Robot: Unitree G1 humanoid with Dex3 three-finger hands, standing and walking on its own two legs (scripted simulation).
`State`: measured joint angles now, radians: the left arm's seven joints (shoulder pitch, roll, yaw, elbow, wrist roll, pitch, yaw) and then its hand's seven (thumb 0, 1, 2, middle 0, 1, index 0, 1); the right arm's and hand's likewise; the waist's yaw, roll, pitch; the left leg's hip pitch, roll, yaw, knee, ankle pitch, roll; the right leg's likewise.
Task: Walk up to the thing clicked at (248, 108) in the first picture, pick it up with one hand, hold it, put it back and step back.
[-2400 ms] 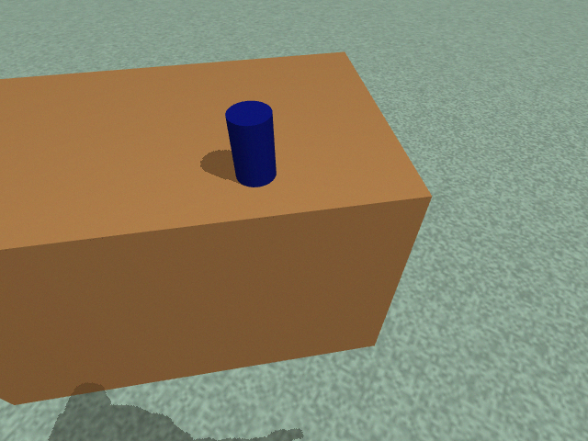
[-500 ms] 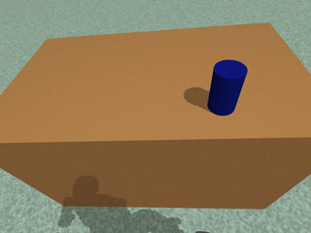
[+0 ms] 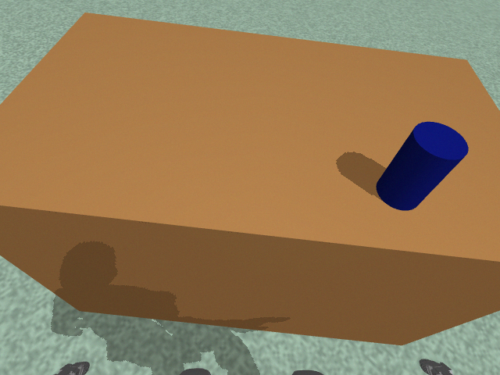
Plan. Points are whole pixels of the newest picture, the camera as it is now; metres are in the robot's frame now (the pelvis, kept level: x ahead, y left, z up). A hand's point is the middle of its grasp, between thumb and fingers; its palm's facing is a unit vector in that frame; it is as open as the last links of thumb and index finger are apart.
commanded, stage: walk up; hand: right
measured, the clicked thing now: (416, 168) +0.46 -0.27 +0.07
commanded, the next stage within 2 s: stand in 1.40 s
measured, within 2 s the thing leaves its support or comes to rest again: neither
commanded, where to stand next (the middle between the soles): +0.03 -0.04 m, yaw -2 degrees
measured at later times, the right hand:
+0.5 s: hand out of the picture +0.04 -0.29 -0.14, palm faces +0.00 +0.93 -0.38, open 7.4 cm
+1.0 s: hand out of the picture +0.07 -0.28 -0.13, palm faces +0.01 +0.93 -0.38, open 7.4 cm
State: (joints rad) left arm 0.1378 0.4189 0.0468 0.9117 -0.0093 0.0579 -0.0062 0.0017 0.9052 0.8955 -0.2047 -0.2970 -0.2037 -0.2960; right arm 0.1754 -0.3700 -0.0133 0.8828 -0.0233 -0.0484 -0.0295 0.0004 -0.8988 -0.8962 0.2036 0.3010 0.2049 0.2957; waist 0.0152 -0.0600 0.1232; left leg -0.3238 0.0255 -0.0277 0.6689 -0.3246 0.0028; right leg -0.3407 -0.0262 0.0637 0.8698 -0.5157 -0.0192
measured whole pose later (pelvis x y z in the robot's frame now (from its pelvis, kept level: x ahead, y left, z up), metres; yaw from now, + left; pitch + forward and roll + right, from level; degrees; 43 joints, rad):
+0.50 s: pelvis -0.02 -0.03 +0.01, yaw -1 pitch -3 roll +0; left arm 0.13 0.37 0.03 1.01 0.01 0.03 -0.03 0.00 0.90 0.90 -0.21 -0.30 -0.20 -0.30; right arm 0.19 -0.37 -0.01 1.04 -0.02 -0.03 0.00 0.00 -0.90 -0.90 0.20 0.30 0.20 0.30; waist -0.01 -0.01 0.06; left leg -0.26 0.04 -0.02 0.55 -0.24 -0.03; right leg -0.20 -0.02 0.01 0.57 -0.32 0.02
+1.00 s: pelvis -0.01 -0.02 +0.02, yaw -2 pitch -2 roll +0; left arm 0.10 0.36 0.02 1.09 0.00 0.03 -0.03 0.00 0.90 0.90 -0.20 -0.30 -0.20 -0.30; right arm 0.11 -0.35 0.00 1.09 -0.01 -0.03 -0.01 0.00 -0.90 -0.90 0.20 0.30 0.20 0.30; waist 0.00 -0.01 0.05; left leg -0.19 0.04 0.00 0.41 -0.18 -0.03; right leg -0.12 -0.02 0.03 0.40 -0.24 0.03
